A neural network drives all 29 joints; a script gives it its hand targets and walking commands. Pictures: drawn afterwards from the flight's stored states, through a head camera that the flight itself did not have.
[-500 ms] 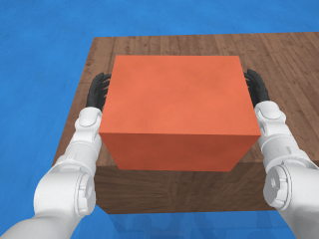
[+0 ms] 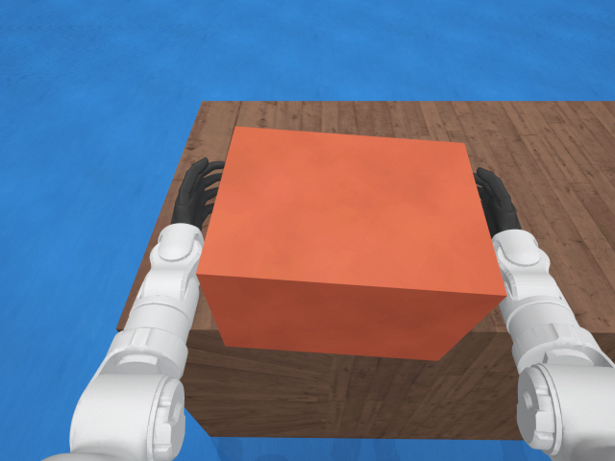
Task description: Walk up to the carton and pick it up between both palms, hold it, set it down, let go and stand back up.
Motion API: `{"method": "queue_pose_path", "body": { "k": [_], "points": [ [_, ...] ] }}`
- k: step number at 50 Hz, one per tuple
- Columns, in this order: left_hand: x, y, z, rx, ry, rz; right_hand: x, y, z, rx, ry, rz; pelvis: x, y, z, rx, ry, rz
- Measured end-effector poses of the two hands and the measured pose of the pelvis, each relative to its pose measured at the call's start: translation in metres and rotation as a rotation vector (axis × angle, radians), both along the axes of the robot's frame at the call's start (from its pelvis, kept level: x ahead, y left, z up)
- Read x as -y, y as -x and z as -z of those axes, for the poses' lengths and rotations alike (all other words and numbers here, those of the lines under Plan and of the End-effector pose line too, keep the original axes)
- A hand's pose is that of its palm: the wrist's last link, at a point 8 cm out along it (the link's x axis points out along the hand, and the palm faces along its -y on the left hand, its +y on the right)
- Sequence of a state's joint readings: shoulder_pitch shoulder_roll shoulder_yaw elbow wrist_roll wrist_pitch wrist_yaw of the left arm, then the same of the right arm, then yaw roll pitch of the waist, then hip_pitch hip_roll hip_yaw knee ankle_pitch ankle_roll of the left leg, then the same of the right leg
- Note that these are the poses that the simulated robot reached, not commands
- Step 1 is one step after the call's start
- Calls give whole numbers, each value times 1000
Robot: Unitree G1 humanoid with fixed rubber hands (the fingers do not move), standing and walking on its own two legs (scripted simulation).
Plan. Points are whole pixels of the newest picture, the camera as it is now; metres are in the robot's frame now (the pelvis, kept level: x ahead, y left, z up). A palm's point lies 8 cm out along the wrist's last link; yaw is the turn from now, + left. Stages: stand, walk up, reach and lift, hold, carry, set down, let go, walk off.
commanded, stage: reach and lift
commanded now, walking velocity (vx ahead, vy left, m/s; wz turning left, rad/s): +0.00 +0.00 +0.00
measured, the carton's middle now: (340, 248) +0.40 -0.05 +0.05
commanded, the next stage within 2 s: none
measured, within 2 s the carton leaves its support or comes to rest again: neither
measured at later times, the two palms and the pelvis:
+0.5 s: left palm (159, 208) +0.38 +0.17 +0.16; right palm (510, 220) +0.36 -0.24 +0.14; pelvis -0.02 +0.00 +0.00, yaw +0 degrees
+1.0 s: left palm (138, 204) +0.36 +0.18 +0.19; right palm (518, 214) +0.34 -0.23 +0.17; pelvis -0.01 +0.01 +0.00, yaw -1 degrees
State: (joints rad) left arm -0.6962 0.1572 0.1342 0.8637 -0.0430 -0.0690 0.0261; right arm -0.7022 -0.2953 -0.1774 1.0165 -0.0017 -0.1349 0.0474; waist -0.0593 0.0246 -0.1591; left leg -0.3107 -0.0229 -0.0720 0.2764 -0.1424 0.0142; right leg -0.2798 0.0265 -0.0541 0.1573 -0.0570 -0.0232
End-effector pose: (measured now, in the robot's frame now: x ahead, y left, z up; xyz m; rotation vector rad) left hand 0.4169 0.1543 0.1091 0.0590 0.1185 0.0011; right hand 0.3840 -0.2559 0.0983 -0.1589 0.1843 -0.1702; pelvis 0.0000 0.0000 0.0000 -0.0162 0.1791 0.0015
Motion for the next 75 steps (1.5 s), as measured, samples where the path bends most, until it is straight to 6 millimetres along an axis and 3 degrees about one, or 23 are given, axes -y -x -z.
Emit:
{"method": "queue_pose_path", "body": {
  "k": [15, 41, 75],
  "points": [
    [-5, 23, -41, -25, 11, 7, -5, 24, -31, -24, -39, 8, 1, 11, -1, 118, 2, -5],
    [-23, 47, -77, -23, 38, -4, -22, 40, -65, -20, -78, 9, -8, 14, -1, 169, 11, 11],
    [-36, 78, -99, -4, 69, -34, -34, 52, -97, 15, -145, -2, -5, 18, -2, 186, 6, -4]
  ]
}}
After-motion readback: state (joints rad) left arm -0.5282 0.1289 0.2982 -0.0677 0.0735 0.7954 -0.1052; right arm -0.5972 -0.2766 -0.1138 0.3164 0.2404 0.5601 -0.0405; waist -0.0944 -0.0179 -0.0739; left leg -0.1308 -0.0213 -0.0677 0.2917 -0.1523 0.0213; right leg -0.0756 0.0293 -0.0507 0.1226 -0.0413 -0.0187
